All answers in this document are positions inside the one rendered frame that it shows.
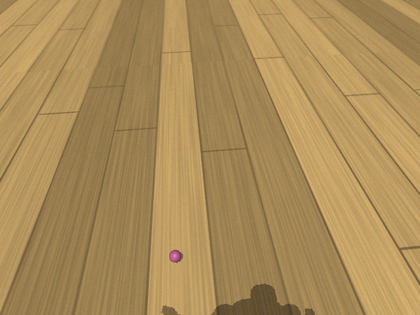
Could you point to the ball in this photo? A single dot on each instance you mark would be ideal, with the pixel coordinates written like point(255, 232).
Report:
point(175, 256)

